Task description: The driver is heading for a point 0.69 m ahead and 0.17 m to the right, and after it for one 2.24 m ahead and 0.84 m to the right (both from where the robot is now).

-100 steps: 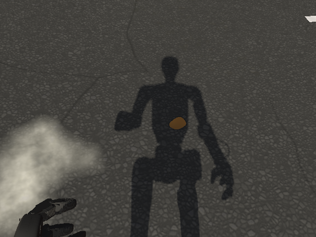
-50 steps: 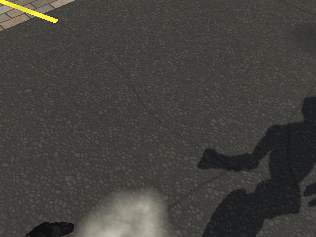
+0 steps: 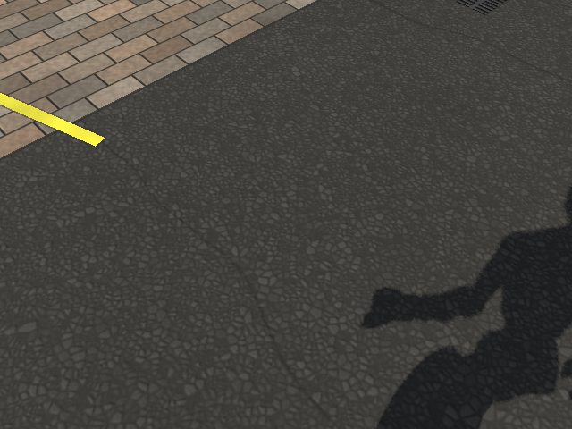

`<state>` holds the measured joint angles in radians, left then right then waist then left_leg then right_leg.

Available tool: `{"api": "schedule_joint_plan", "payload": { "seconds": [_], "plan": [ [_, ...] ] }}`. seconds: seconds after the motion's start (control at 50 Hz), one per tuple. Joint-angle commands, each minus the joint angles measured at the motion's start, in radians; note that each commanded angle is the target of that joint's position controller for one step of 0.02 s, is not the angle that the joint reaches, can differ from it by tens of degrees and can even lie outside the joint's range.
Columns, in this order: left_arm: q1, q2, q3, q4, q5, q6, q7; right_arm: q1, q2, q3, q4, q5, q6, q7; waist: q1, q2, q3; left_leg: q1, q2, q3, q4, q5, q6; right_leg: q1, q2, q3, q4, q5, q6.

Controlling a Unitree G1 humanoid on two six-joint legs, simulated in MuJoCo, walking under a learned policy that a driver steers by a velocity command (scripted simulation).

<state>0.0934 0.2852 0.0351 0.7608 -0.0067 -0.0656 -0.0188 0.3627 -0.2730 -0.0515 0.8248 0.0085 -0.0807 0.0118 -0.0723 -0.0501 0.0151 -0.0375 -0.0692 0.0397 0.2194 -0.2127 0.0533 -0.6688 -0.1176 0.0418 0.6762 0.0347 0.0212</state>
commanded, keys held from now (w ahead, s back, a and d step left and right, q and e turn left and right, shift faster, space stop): w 0.62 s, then w+e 0.38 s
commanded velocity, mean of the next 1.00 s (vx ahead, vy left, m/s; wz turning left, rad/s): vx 0.50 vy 0.00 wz -0.11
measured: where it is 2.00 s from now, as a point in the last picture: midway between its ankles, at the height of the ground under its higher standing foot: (348, 214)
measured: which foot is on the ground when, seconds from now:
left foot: down 0.00-0.18, up 0.20-0.68, down 0.70-1.00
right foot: up 0.00-0.14, down 0.16-0.72, up 0.74-1.00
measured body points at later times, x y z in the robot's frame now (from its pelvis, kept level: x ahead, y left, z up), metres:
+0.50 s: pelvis +0.27 -0.06 +0.00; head +0.29 -0.07 +0.45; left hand +0.29 +0.22 -0.12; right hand +0.45 -0.32 -0.10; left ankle +0.44 +0.12 -0.68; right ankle +0.23 -0.14 -0.75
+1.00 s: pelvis +0.55 +0.00 +0.00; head +0.57 +0.00 +0.45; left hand +0.71 +0.26 -0.12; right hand +0.55 -0.28 -0.13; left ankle +0.52 +0.10 -0.75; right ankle +0.65 -0.19 -0.67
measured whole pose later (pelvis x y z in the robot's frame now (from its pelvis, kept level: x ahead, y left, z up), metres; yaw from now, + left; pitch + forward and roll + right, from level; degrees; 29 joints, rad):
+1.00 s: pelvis +0.55 +0.00 +0.00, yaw -9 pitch +0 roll +2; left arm 0.20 0.30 0.08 0.82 -0.03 -0.03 0.00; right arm 0.29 -0.25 -0.07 0.90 -0.02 -0.10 0.00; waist -0.04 -0.05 0.02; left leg -0.06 -0.03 0.18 0.25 -0.20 0.04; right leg -0.69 -0.12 0.07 0.94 -0.08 -0.01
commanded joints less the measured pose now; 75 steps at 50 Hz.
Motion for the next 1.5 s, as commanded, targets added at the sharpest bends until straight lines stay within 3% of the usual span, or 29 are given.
{"api": "schedule_joint_plan", "payload": {
  "seconds": [0.02, 0.1, 0.14, 0.16, 0.18, 0.2, 0.22, 0.26, 0.36, 0.6, 0.64, 0.68, 0.7, 0.72, 0.74, 0.76, 0.8, 0.84, 0.98, 1.12, 1.18, 1.22, 1.24, 1.26, 1.28, 1.3, 1.34, 1.4, 1.5],
  "plan": [
    [-0.117, 0.053, 0.007, -0.091, -0.007, -0.020, -0.014, 0.017, -0.179, -0.043, -0.029, 0.009, -0.003, -0.008, -0.006, 0.103, 0.045, -0.030, 0.279, -0.126, -0.064, 0.225, 0.152, 0.044, 0.031, -0.024, -0.094, 0.049, -0.013],
    [-0.107, 0.085, 0.018, -0.105, -0.006, -0.029, -0.031, 0.020, -0.195, -0.051, 0.001, 0.014, 0.019, -0.018, 0.028, 0.127, 0.030, 0.090, 0.329, -0.145, 0.031, 0.352, 0.119, 0.087, 0.056, -0.030, -0.161, -0.088, -0.066],
    [0.088, 0.139, 0.050, -0.048, -0.001, -0.030, -0.023, -0.009, -0.188, -0.046, -0.001, 0.011, 0.030, -0.023, 0.134, 0.121, -0.089, 0.061, 0.265, -0.089, 0.259, 0.613, 0.078, 0.373, 0.113, -0.086, -0.198, -0.097, -0.112],
    [0.263, 0.203, 0.072, -0.010, 0.006, -0.028, -0.013, -0.001, -0.145, -0.026, -0.019, -0.006, 0.030, -0.026, 0.197, 0.054, -0.232, -0.098, 0.211, -0.045, 0.522, 0.461, 0.042, 0.664, -0.003, 0.033, -0.151, -0.041, -0.165],
    [0.343, 0.296, 0.095, 0.008, 0.012, -0.020, -0.010, 0.123, -0.035, 0.008, -0.038, -0.008, 0.010, -0.017, 0.155, -0.199, -0.362, -0.522, 0.035, -0.014, 0.909, -0.043, -0.037, 1.037, -0.239, 0.498, -0.227, -0.245, -0.328],
    [0.357, 0.206, 0.070, 0.008, -0.003, -0.017, -0.012, 0.082, -0.094, -0.004, -0.020, 0.001, -0.011, -0.012, 0.188, -0.185, -0.393, -0.652, 0.029, -0.155, 1.049, -0.358, -0.034, 1.057, -0.263, 0.687, -0.354, -0.373, -0.336],
    [0.284, 0.170, 0.055, -0.002, -0.004, -0.018, -0.010, -0.001, -0.160, -0.023, -0.048, 0.029, -0.024, -0.004, 0.180, -0.119, -0.239, -0.735, 0.083, -0.160, 1.093, -0.304, -0.019, 0.940, -0.238, 0.556, -0.375, -0.405, -0.292],
    [0.166, 0.121, 0.041, -0.017, 0.009, -0.019, -0.012, -0.103, -0.145, -0.022, -0.071, 0.014, -0.026, -0.010, 0.127, -0.007, -0.074, -0.692, 0.169, -0.112, 0.987, -0.150, -0.016, 0.667, -0.163, 0.348, -0.424, -0.252, -0.257],
    [0.142, 0.117, 0.042, 0.006, 0.009, -0.043, -0.010, -0.084, -0.086, -0.019, -0.059, -0.003, 0.018, -0.020, 0.059, -0.026, -0.027, -0.593, 0.214, -0.106, 0.824, -0.004, -0.053, 0.494, -0.108, 0.168, -0.535, -0.045, -0.268],
    [0.307, 0.166, 0.056, 0.114, -0.012, -0.001, 0.020, -0.423, -0.061, -0.001, -0.158, 0.010, -0.012, 0.026, 0.156, -0.012, 0.062, -0.619, 0.150, -0.060, 0.309, 0.241, -0.035, 0.697, -0.132, 0.048, -0.495, 0.014, -0.212],
    [0.302, 0.175, 0.061, 0.122, -0.016, 0.009, 0.025, -0.402, -0.082, -0.008, -0.158, 0.007, -0.017, 0.032, 0.130, -0.024, 0.046, -0.556, 0.132, -0.055, 0.279, 0.169, -0.010, 0.733, -0.149, 0.065, -0.439, 0.106, -0.195],
    [0.267, 0.176, 0.059, 0.118, -0.017, 0.018, 0.028, -0.219, -0.136, -0.038, -0.107, 0.002, -0.023, 0.025, 0.021, -0.024, -0.059, -0.277, 0.081, -0.013, 0.230, 0.153, 0.028, 0.696, -0.095, 0.038, -0.236, 0.346, -0.162],
    [0.262, 0.136, 0.042, 0.100, -0.004, 0.017, 0.028, -0.039, -0.196, -0.062, -0.063, -0.010, -0.024, 0.013, -0.051, 0.015, -0.200, 0.025, 0.166, -0.089, 0.282, 0.184, 0.074, 0.542, -0.040, 0.005, -0.002, 0.240, -0.130],
    [0.369, 0.024, 0.008, 0.076, 0.002, -0.001, 0.022, 0.075, -0.299, -0.089, -0.043, -0.024, -0.015, 0.004, -0.034, 0.238, -0.361, 0.444, 0.433, -0.499, 0.257, 0.050, 0.213, 0.125, 0.120, -0.067, 0.396, -0.179, -0.050],
    [0.360, 0.054, 0.013, 0.092, -0.011, -0.020, 0.019, 0.093, -0.222, -0.067, -0.041, -0.014, -0.010, 0.005, -0.053, 0.293, -0.421, 0.455, 0.494, -0.729, 0.122, -0.074, 0.243, -0.006, 0.154, 0.070, 0.557, -0.619, -0.047],
    [0.277, 0.143, 0.041, 0.071, -0.041, -0.027, 0.017, 0.026, -0.168, -0.049, -0.044, -0.009, -0.010, 0.002, -0.049, 0.220, -0.255, 0.325, 0.459, -0.591, 0.093, -0.137, 0.189, -0.086, 0.097, 0.097, 0.621, -0.569, -0.058],
    [0.194, 0.132, 0.046, 0.052, -0.033, -0.021, 0.024, -0.110, -0.102, -0.030, -0.051, -0.009, -0.015, 0.002, 0.009, 0.150, -0.082, 0.058, 0.386, -0.367, 0.018, -0.060, 0.138, -0.052, 0.015, 0.056, 0.542, -0.408, -0.057],
    [0.238, 0.094, 0.052, 0.068, -0.028, 0.009, 0.027, -0.176, -0.070, -0.024, -0.045, -0.021, -0.029, 0.005, 0.065, 0.183, -0.032, -0.092, 0.335, -0.227, -0.051, 0.031, 0.115, 0.059, -0.023, 0.063, 0.487, -0.321, -0.048],
    [0.132, 0.042, 0.049, 0.016, -0.016, 0.033, 0.015, -0.164, -0.118, -0.042, 0.006, -0.028, -0.038, -0.018, 0.069, 0.112, 0.033, -0.095, 0.308, 0.036, -0.109, 0.253, 0.116, -0.006, -0.019, 0.050, 0.227, -0.038, -0.023],
    [-0.073, 0.025, 0.033, -0.085, -0.013, 0.030, -0.030, -0.070, -0.172, -0.062, 0.050, 0.002, 0.004, -0.031, 0.002, 0.082, 0.093, 0.108, 0.366, 0.138, -0.053, 0.360, 0.095, -0.041, 0.009, -0.062, -0.020, -0.050, -0.069],
    [-0.025, 0.066, 0.054, -0.105, -0.013, 0.037, -0.040, -0.095, -0.209, -0.074, 0.043, 0.014, 0.027, -0.037, 0.059, 0.126, 0.029, 0.166, 0.371, 0.178, 0.116, 0.778, 0.063, 0.091, 0.087, -0.140, -0.031, -0.198, -0.122],
    [0.216, 0.144, 0.102, -0.052, -0.019, 0.041, -0.030, -0.130, -0.217, -0.074, 0.033, 0.022, 0.040, -0.040, 0.201, 0.117, -0.102, 0.078, 0.321, 0.215, 0.458, 0.896, 0.020, 0.430, 0.175, -0.170, -0.104, -0.182, -0.183],
    [0.369, 0.235, 0.138, -0.015, -0.021, 0.051, -0.007, -0.115, -0.176, -0.057, 0.016, 0.000, 0.033, -0.041, 0.255, 0.001, -0.192, -0.166, 0.272, 0.217, 0.769, 0.579, -0.030, 0.731, 0.076, 0.027, -0.141, -0.185, -0.240],
    [0.322, 0.329, 0.145, -0.024, -0.029, 0.041, -0.004, -0.021, -0.022, -0.010, -0.037, -0.033, 0.003, -0.023, 0.115, -0.239, -0.267, -0.613, 0.051, 0.097, 1.098, -0.352, -0.089, 1.030, -0.161, 0.601, -0.252, -0.354, -0.429],
    [0.347, 0.240, 0.118, -0.054, -0.018, 0.024, -0.011, -0.132, -0.101, -0.020, -0.048, 0.008, -0.040, -0.008, 0.191, -0.103, -0.355, -0.723, 0.049, -0.121, 1.186, -0.384, -0.067, 1.069, -0.212, 0.775, -0.390, -0.446, -0.443],
    [0.308, 0.189, 0.102, -0.049, -0.009, 0.008, -0.013, -0.223, -0.144, -0.031, -0.077, 0.043, -0.062, -0.001, 0.197, -0.057, -0.215, -0.797, 0.096, -0.124, 1.160, -0.285, -0.038, 0.979, -0.191, 0.637, -0.406, -0.364, -0.391],
    [0.179, 0.128, 0.083, -0.070, -0.010, -0.001, -0.010, -0.227, -0.140, -0.035, -0.061, 0.003, -0.072, -0.013, 0.111, 0.044, -0.089, -0.688, 0.171, -0.122, 0.985, -0.148, -0.032, 0.704, -0.107, 0.416, -0.407, -0.150, -0.330],
    [0.138, 0.118, 0.074, -0.095, -0.002, -0.005, 0.004, -0.190, -0.130, -0.043, -0.058, -0.015, -0.036, -0.012, 0.056, 0.026, -0.062, -0.570, 0.189, -0.116, 0.857, -0.083, -0.070, 0.539, -0.060, 0.314, -0.453, 0.020, -0.323],
    [0.207, 0.161, 0.086, -0.078, -0.011, 0.001, 0.034, -0.353, -0.074, -0.022, -0.112, -0.022, -0.023, -0.012, 0.104, -0.002, -0.007, -0.544, 0.131, -0.088, 0.501, 0.203, -0.123, 0.436, 0.023, 0.199, -0.459, 0.008, -0.270]
  ]
}}
Velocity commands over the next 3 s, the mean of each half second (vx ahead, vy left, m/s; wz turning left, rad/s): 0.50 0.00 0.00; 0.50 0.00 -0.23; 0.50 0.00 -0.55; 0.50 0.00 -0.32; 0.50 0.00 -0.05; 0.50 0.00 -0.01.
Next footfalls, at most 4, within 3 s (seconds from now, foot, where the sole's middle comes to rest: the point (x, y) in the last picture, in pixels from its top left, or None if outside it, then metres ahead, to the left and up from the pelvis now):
0.16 right None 0.27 -0.15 -0.78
0.70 left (234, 398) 0.56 0.10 -0.78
1.24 right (341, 299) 0.81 -0.19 -0.78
1.72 left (307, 201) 1.16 -0.13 -0.78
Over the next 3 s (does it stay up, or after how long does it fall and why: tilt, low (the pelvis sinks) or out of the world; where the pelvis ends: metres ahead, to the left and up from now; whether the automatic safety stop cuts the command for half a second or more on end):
stays up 1.55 -0.52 0.00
